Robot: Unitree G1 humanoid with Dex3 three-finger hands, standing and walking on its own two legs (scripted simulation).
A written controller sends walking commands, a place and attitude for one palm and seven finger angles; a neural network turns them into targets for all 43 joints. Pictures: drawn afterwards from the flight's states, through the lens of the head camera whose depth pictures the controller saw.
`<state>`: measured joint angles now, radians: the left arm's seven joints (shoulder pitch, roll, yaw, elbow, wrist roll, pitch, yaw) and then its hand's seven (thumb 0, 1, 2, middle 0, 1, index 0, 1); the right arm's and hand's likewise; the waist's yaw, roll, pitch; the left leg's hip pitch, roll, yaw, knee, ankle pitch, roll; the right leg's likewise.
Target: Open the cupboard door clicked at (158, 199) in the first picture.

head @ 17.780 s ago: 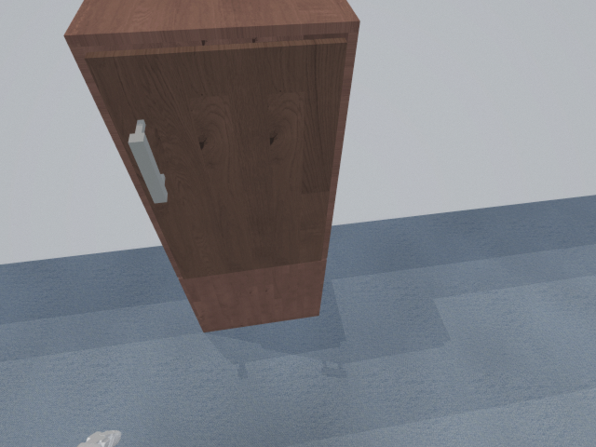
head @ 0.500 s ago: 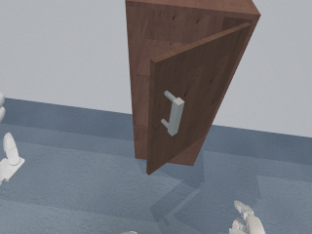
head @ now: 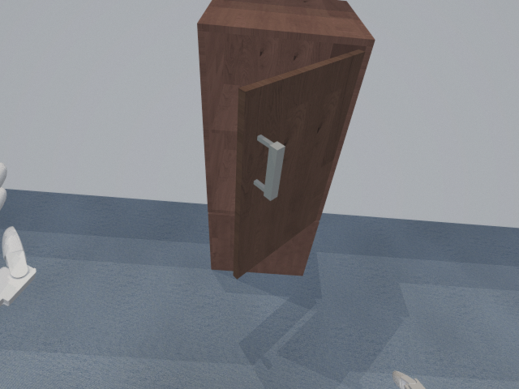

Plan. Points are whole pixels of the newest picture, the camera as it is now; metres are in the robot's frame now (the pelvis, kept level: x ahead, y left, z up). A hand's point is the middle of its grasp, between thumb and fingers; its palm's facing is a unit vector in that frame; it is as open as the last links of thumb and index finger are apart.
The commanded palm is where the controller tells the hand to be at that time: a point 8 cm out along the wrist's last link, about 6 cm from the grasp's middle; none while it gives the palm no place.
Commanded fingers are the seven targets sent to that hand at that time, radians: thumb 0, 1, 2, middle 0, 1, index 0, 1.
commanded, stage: stop stepping back and stand still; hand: left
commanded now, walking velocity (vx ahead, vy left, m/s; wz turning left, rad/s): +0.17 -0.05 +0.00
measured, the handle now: (266, 167) +0.53 +0.04 +0.07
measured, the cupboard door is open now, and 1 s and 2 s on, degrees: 45 45 45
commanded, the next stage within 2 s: let the arm hang, fingers relaxed in 0.46 s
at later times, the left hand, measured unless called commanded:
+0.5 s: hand (35, 285) +0.16 +0.26 +0.18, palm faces +0.51 -0.77 -0.39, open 7.4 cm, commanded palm +0.11 +0.29 +0.19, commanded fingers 0.00 0.90 0.90 -0.20 -0.30 -0.20 -0.30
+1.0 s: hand out of the picture -0.06 +0.20 -0.17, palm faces +0.13 -0.97 -0.21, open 7.0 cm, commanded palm none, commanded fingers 0.00 0.90 0.90 -0.20 -0.30 -0.20 -0.30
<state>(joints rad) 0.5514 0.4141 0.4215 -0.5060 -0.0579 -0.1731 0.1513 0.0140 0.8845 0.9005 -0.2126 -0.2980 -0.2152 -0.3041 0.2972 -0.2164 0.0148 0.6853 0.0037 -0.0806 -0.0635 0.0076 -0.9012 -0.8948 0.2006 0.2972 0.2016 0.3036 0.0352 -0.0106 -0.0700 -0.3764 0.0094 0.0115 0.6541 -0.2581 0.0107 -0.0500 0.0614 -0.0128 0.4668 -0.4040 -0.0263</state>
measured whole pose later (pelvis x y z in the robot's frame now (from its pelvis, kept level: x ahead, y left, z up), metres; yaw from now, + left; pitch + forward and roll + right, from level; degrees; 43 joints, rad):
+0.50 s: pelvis -0.03 -0.01 +0.01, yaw +0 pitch -1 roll +1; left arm 0.47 0.34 0.39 -0.37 -0.02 -0.20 0.17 0.01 0.89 0.90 -0.21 -0.30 -0.21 -0.30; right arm 0.27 -0.23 0.00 0.70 -0.01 -0.11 -0.08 0.01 -0.90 -0.89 0.20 0.30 0.20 0.30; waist 0.02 -0.01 -0.02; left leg -0.39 0.04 0.04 0.75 -0.30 0.01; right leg -0.16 0.01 -0.08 0.45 -0.28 -0.06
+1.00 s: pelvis -0.02 +0.01 +0.01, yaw +4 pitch -1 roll -1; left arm 0.31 0.19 0.03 1.09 0.01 0.02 0.03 -0.01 0.98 0.90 -0.20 -0.30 -0.20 -0.30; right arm 0.22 -0.17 0.00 1.06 -0.02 0.03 -0.04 0.00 -0.94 -0.89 0.20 0.30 0.20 0.30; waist 0.02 -0.01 0.08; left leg -0.25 0.01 -0.03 0.49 -0.21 -0.01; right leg -0.12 0.01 -0.08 0.44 -0.30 -0.02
